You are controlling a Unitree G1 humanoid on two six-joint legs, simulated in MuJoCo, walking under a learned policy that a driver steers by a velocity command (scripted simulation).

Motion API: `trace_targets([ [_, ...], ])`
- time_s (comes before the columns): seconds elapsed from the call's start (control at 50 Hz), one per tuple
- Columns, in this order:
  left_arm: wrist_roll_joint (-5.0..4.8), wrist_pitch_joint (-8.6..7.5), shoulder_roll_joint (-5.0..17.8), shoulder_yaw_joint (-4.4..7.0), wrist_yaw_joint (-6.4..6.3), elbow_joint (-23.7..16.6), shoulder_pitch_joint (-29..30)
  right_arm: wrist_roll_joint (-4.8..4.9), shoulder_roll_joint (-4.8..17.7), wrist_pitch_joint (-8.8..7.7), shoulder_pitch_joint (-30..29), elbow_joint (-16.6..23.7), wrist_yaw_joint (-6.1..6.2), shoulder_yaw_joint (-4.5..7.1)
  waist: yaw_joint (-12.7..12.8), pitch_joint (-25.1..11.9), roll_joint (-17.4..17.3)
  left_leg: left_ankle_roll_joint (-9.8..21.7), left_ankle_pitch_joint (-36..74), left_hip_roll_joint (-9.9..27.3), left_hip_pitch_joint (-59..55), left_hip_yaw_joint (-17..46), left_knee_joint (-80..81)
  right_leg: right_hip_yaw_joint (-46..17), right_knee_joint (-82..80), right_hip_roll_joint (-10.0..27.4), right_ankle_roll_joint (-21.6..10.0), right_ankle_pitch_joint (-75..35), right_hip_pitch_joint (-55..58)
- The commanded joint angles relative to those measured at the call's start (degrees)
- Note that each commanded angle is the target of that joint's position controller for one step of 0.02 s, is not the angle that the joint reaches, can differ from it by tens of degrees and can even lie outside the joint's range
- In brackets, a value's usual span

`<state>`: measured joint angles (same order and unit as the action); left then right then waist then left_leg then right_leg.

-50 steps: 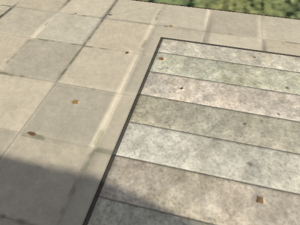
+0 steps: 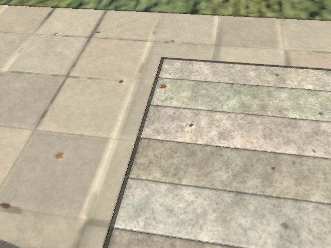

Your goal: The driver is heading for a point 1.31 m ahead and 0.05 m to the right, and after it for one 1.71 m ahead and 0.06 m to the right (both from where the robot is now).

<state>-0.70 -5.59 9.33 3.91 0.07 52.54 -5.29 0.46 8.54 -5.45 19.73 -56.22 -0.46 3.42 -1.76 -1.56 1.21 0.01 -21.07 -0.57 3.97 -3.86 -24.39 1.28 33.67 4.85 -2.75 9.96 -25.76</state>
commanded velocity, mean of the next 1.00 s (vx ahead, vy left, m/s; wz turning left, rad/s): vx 0.25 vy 0.00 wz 0.00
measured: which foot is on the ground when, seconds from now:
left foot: down 0.00-0.00, up 0.02-0.48, down 0.50-1.00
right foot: down 0.00-0.52, up 0.54-0.80, down 0.82-1.00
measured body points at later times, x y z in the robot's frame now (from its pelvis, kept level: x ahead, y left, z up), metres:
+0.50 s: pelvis +0.20 +0.01 +0.00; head +0.23 +0.01 +0.45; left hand +0.17 +0.27 -0.14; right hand +0.42 -0.21 -0.09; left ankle +0.34 +0.12 -0.72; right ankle +0.09 -0.11 -0.73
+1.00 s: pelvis +0.28 +0.02 +0.01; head +0.28 +0.01 +0.46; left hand +0.33 +0.27 -0.14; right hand +0.38 -0.22 -0.14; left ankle +0.33 +0.12 -0.73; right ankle +0.28 -0.12 -0.73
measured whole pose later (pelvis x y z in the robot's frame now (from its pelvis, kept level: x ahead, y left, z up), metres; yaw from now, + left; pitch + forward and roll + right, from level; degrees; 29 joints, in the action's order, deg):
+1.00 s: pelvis +0.28 +0.02 +0.01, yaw +1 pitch +0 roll +1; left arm 0.5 -0.3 10.9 2.8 -3.0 58.7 -12.5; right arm -0.8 11.1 -0.3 7.9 -56.7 2.0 2.6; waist -0.4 0.6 -0.9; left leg 1.4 -9.3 -0.3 18.1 -3.4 -27.8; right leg 0.3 31.3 2.6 1.4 16.3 -14.7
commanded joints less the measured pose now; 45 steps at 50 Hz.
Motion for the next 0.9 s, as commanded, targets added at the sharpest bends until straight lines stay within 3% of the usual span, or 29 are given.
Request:
trace_targets([
  [0.02, -1.28, 0.59, 17.97, 5.3, -1.52, 3.77, -23.08, -0.06, 1.57, -0.42, -1.55, 5.15, 2.34, 0.4, 9.12, -6.27, 17.57, 0.77, -2.02, -3.05, 36.9, -2.35, -37.26, -32.45, -16.38, 16.31, -12.06, 15.35, 37.55],
  [0.04, -0.55, 0.43, 12.77, 3.62, -0.88, 3.37, -22.39, 0.15, 3.6, -0.93, -4.37, 5.8, 1.94, 1.23, 9.45, -7.56, 13.88, 1.55, -7.5, -0.86, 44.8, 5.96, -50.12, -42.12, -21.11, 17.27, -13.07, 27.25, 37.08],
  [0.06, 0.67, -0.04, 9.4, 2.37, -0.44, 2.02, -17.47, 1.51, 5.48, -1.42, -8.63, 7.8, 1.33, 1.75, 8.17, -4.01, 10.31, 3.4, -3.15, 2.52, 49.63, 7.31, -55.25, -37.72, -21.11, 16.93, -11.67, 30.0, 32.67],
  [0.08, 1.51, -0.16, 7.83, 1.57, -0.03, 0.79, -11.77, 1.79, 5.79, -1.39, -11.11, 8.93, 1.42, 1.79, 6.1, -2.05, 6.8, 4.37, 2.09, 5.31, 48.31, 6.59, -54.88, -30.99, -21.21, 15.28, -9.94, 23.52, 26.55],
  [0.1, 1.76, -0.17, 6.86, 1.05, 0.25, 0.77, -8.78, 1.05, 5.69, -1.08, -11.05, 9.13, 1.66, 1.9, 4.21, -1.22, 4.5, 4.4, 6.23, 7.0, 44.86, 6.87, -51.95, -25.4, -22.5, 13.55, -8.98, 17.06, 20.92],
  [0.12, 1.58, -0.38, 6.12, 0.65, 0.08, 1.19, -8.34, 0.93, 5.68, -0.4, -9.04, 8.83, 1.7, 2.27, 2.07, -0.31, 4.15, 4.01, 6.94, 7.99, 41.38, 6.61, -48.72, -20.75, -23.2, 11.78, -7.9, 13.22, 16.71],
  [0.14, 1.43, -0.35, 5.77, 0.4, -0.06, 2.07, -8.73, 0.89, 5.51, 0.3, -8.13, 8.67, 1.69, 2.32, 1.25, 0.3, 4.32, 3.59, 7.83, 8.49, 39.37, 6.49, -46.24, -17.6, -23.96, 10.41, -7.4, 10.97, 14.24],
  [0.22, 1.59, -0.49, 9.42, 0.91, -0.98, 2.9, -11.58, -0.36, 6.46, 1.6, -12.47, 9.66, 1.77, 2.37, 1.84, 1.84, 2.13, 1.74, 17.09, 8.92, 41.1, 5.94, -35.57, -11.3, -26.15, 9.03, -8.58, 1.49, 13.89],
  [0.3, 0.95, -0.23, 10.53, 1.05, -1.37, 3.09, -13.7, -0.22, 6.58, 1.33, -19.33, 11.22, 1.55, 1.7, 3.62, 3.31, 1.78, 0.39, 23.47, 7.98, 39.51, 5.37, -22.34, -7.16, -27.09, 8.04, -8.12, -5.7, 16.47],
  [0.4, 0.64, 1.61, 11.07, 1.09, -1.46, 4.72, -17.22, 0.01, 5.81, 1.06, -25.2, 12.04, 0.39, 0.49, 6.2, 4.33, 3.29, 0.32, 22.68, 4.31, 31.62, 2.21, -10.68, -2.36, -20.51, 6.64, -7.05, -19.14, 20.38],
  [0.42, 0.07, 1.6, 10.42, 1.01, -1.84, 4.77, -17.17, 0.51, 6.62, 0.83, -25.38, 12.1, 0.11, 0.5, 5.99, 3.74, 4.51, 0.72, 22.91, 4.08, 30.3, 2.81, -9.31, -2.9, -19.24, 7.58, -6.94, -20.95, 21.52],
  [0.46, -0.16, 1.72, 11.28, 1.32, -2.06, 4.65, -14.59, 0.0, 8.48, 0.31, -23.07, 11.4, -0.2, 0.87, 3.9, 1.9, 5.05, 2.44, 20.92, 2.91, 26.09, 3.08, -4.88, -3.5, -14.05, 7.79, -5.52, -25.89, 24.28],
  [0.48, -0.21, 1.82, 11.54, 1.42, -2.14, 4.38, -13.15, -0.62, 9.51, -0.02, -19.02, 9.76, -0.05, 1.35, 1.56, -0.23, 4.07, 3.53, 23.75, 1.44, 19.91, 2.06, -0.86, -2.9, -9.58, 6.16, -4.23, -28.6, 24.45],
  [0.5, 0.31, 2.11, 11.59, 1.56, -2.48, 4.2, -13.37, -1.15, 12.7, -0.06, -12.78, 7.42, -0.08, 2.64, -0.86, -3.63, 1.42, 5.03, 35.61, 1.64, 10.43, 2.6, 0.46, -1.84, -1.55, 3.22, -2.41, -30.31, 23.08],
  [0.52, 1.59, 1.88, 9.11, 0.82, -2.61, 2.87, -15.05, -2.44, 16.38, -0.26, -5.87, 5.87, 0.0, 3.22, -1.16, -12.2, -5.02, 8.49, 62.6, 11.32, -7.62, 11.06, -6.39, 0.53, 12.9, -0.68, 0.3, -12.58, 11.69],
  [0.54, 1.19, 1.62, 3.17, -1.23, -2.1, 4.75, -23.65, -1.71, 15.54, 0.42, -4.59, 5.2, -0.12, 2.41, 0.58, -21.08, -17.47, 19.02, 70.03, 24.97, -22.8, 25.64, -5.26, -0.09, 29.21, -6.3, 4.0, 25.99, -2.53],
  [0.56, -0.12, 1.73, 7.07, -0.16, -1.56, 6.03, -23.02, -1.39, 12.12, 1.42, -3.1, 5.52, -0.27, 1.56, -0.84, -23.06, -13.82, 19.74, 57.04, 23.42, -18.76, 29.09, -1.67, -6.73, 35.44, -5.26, 4.84, 29.74, -4.44],
  [0.58, -1.16, 2.25, 9.32, 0.61, -1.65, 4.66, -17.76, -1.21, 11.68, 1.9, -7.46, 6.27, -0.12, 1.38, -0.59, -16.56, -10.82, 17.81, 47.02, 21.2, -12.72, 24.61, 0.36, -5.73, 38.48, -3.37, 5.09, 27.47, -8.58],
  [0.6, -0.99, 3.03, 9.32, 0.73, -2.26, 3.62, -13.31, -1.37, 10.51, 2.1, -11.73, 7.04, 0.21, 0.93, 0.28, -11.6, -6.75, 15.95, 38.72, 18.79, -5.04, 21.31, 2.78, -4.4, 37.41, -1.44, 5.26, 23.59, -9.31],
  [0.62, -0.17, 3.91, 9.39, 1.08, -2.93, 2.98, -11.0, -1.5, 9.22, 2.15, -15.05, 7.43, 0.46, 0.47, 1.5, -8.0, -5.09, 14.79, 32.44, 17.35, 2.89, 18.9, 5.49, -4.36, 34.53, 0.1, 5.47, 20.28, -7.21],
  [0.68, 0.71, 4.98, 6.16, 0.69, -3.66, 2.57, -12.29, -2.6, 8.37, 2.44, -19.15, 6.92, 1.12, 0.11, 5.0, -5.72, -7.73, 12.77, 26.44, 12.69, 15.83, 12.52, 8.51, -3.18, 20.48, 0.51, 5.44, 16.74, 4.26],
  [0.72, 0.79, 4.95, 5.37, 0.14, -3.73, 2.8, -11.69, -2.78, 8.93, 2.64, -18.22, 6.33, 1.72, 0.21, 4.62, -6.61, -8.76, 12.87, 24.37, 11.65, 16.03, 10.94, 8.54, -2.11, 12.21, -0.48, 5.22, 13.89, 8.1],
  [0.78, 1.13, 6.16, 6.26, 0.11, -3.38, 4.08, -12.84, -1.14, 9.02, 3.52, -18.11, 5.8, 1.85, -0.05, 5.87, -6.2, -7.95, 11.06, 4.63, 10.8, 19.21, 10.7, 9.83, 0.11, 0.77, -2.1, 4.25, 2.87, 16.71],
  [0.82, 2.62, 6.9, 7.8, 0.15, -3.15, 3.27, -11.03, -0.53, 7.74, 3.87, -16.14, 4.49, 1.74, -0.48, 5.25, -1.99, -5.83, 5.96, -9.98, 8.17, 22.54, 10.2, 10.01, -1.58, -5.17, -0.65, 2.08, 1.66, 18.41],
  [0.84, 2.84, 6.71, 9.79, 0.15, -3.1, 2.12, -9.93, -0.75, 8.06, 4.0, -15.23, 4.02, 1.94, -0.27, 3.96, 1.18, -3.6, 3.68, -9.99, 6.22, 23.21, 9.08, 6.66, -5.12, -8.79, 2.44, 0.37, 4.56, 15.68],
  [0.86, 1.8, 6.47, 13.02, 1.02, -3.04, 2.85, -7.76, -0.56, 7.66, 4.28, -12.79, 3.92, 2.37, 0.03, 0.77, 3.22, 6.2, 2.01, -4.3, 2.26, 17.83, 3.92, 5.02, -5.06, -10.55, 1.95, -1.16, 17.68, 6.28],
  [0.88, 1.53, 5.85, 9.88, 0.43, -2.88, 2.53, -6.15, -1.22, 8.52, 4.4, -13.54, 3.37, 2.82, 0.11, 1.46, 4.44, 6.89, 1.28, 0.63, 1.74, 12.26, 3.04, 1.83, -5.19, -13.81, 1.13, -0.61, 21.98, 1.35],
  [0.9, 1.51, 5.51, 7.78, -0.12, -3.09, 3.2, -5.78, -1.3, 8.13, 4.5, -13.09, 3.29, 2.81, 0.14, 0.49, 4.28, 7.71, 1.69, 4.0, 1.57, 9.4, 2.37, 0.68, -5.41, -15.63, 1.56, 0.26, 22.29, 0.05],
])
Keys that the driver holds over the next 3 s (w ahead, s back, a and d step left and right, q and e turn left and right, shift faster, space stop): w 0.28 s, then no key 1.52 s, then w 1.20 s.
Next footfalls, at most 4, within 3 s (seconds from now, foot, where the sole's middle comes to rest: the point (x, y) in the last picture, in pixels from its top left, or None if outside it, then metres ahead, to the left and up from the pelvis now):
0.50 left None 0.37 0.13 -0.77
0.82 right None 0.32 -0.12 -0.77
2.44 left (141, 210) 0.69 0.15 -0.77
2.98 right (190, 148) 1.02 -0.09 -0.77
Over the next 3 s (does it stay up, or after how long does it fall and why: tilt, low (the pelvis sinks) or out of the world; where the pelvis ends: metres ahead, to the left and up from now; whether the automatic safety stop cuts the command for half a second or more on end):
stays up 0.85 0.02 -0.01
